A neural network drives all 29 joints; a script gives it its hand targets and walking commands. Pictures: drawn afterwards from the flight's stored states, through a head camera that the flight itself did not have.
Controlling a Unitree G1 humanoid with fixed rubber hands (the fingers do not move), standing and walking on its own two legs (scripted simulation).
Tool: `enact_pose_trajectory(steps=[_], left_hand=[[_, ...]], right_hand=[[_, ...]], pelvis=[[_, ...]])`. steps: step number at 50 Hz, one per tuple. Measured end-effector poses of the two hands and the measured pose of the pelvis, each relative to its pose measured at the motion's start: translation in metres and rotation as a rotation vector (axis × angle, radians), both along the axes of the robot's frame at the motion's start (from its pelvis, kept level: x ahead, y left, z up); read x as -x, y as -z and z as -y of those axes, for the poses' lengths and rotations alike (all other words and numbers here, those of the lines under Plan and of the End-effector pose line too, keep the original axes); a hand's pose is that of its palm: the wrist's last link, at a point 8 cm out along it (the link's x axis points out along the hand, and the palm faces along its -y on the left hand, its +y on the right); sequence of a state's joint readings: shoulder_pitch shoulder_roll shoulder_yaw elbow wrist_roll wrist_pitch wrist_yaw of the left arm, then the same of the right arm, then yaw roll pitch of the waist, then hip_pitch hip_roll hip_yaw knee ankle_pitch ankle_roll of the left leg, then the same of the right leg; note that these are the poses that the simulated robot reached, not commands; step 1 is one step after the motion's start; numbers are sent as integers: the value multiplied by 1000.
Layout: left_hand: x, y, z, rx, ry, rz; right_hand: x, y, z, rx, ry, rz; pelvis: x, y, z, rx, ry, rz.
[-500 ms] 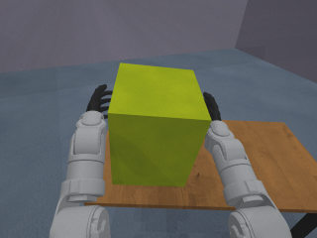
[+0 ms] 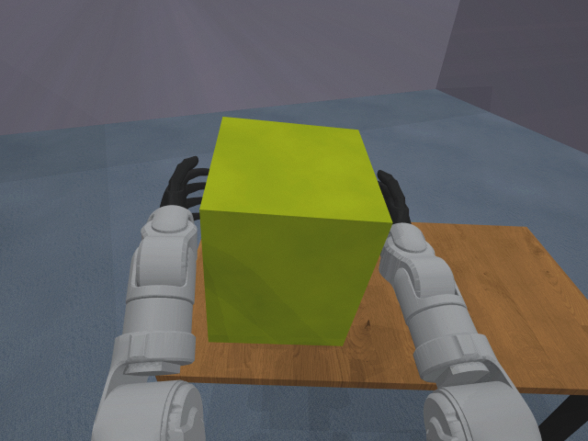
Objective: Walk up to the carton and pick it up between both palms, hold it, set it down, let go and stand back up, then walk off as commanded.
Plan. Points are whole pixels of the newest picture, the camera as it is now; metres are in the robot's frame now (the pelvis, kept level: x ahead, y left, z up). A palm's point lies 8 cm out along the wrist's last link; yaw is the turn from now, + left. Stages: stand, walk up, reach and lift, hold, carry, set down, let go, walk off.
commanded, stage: hold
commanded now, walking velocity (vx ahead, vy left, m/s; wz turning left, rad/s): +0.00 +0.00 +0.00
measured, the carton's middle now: (284, 234) +0.40 +0.03 +0.14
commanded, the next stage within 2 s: set down in 0.04 s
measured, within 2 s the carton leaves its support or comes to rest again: neither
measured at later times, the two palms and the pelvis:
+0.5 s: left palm (180, 205) +0.38 +0.17 +0.20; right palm (387, 224) +0.39 -0.12 +0.17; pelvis +0.01 +0.00 +0.00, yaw +0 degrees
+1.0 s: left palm (193, 230) +0.39 +0.16 +0.15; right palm (388, 244) +0.40 -0.13 +0.13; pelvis +0.02 +0.00 +0.00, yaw +0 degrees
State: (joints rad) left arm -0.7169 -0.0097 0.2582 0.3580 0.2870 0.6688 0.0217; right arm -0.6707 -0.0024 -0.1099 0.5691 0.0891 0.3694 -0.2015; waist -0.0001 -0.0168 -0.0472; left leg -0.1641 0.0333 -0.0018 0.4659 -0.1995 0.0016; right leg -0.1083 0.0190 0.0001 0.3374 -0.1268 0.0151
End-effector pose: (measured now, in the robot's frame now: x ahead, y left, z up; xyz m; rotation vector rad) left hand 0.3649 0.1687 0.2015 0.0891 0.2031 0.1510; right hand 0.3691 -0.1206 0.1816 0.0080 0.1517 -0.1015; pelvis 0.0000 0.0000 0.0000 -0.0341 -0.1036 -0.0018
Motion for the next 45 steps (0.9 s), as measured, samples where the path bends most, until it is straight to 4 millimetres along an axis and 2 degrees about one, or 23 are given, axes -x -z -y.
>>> enact_pose_trajectory(steps=[12, 22, 34, 45], left_hand=[[-1, -4, -2, -7, -5, 36], [-12, -6, -1, -2, -15, 103], [-36, 31, 10, 17, 1, 61], [-28, 48, 10, 24, -4, 48]], right_hand=[[-3, 0, -2, -6, -6, 36], [-17, 5, -2, -56, -10, 104], [-35, 42, 9, -59, 12, 68], [-28, 53, 9, -37, 7, 58]], pelvis=[[0, 0, 0, 0, 0, -1], [-8, -1, 2, -6, -3, -11], [-26, -3, 5, -12, -4, -34], [-24, -3, 3, -10, -5, -32]])
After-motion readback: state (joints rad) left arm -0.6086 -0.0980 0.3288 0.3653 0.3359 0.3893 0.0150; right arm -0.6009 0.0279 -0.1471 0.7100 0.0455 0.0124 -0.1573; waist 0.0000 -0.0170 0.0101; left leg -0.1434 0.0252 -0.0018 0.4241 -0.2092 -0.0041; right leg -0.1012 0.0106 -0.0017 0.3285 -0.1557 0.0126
